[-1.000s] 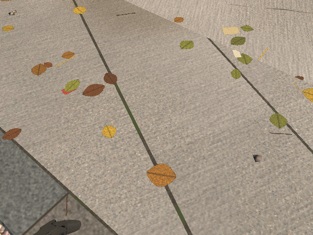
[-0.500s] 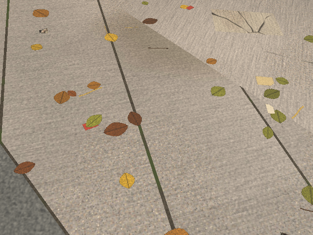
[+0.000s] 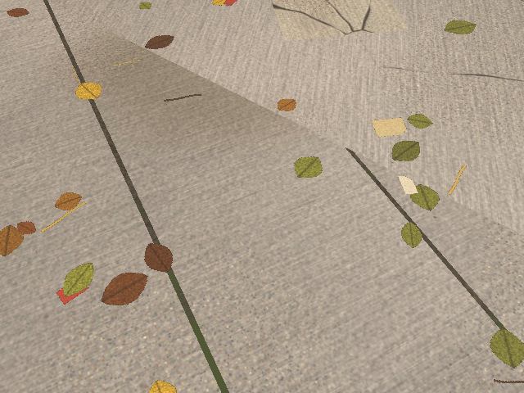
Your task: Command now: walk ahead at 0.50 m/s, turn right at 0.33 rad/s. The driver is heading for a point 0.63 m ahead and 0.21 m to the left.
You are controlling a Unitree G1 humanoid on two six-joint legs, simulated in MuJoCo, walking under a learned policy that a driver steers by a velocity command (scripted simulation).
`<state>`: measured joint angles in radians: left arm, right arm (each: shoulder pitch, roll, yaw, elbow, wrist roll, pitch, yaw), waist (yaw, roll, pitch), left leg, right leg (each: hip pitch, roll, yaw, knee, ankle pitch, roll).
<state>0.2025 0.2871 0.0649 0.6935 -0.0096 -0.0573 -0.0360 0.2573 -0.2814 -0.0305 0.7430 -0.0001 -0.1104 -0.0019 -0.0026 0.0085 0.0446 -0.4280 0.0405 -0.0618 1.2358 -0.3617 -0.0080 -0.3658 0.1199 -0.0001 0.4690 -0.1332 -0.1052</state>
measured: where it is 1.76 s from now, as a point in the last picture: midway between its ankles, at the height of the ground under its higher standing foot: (214, 332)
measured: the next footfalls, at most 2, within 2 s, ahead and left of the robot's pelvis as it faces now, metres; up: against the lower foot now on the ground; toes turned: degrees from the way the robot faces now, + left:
left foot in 0.40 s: +0.39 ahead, +0.17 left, +0.00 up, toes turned +6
right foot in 0.86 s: +0.70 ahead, +0.05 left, +0.00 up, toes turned +23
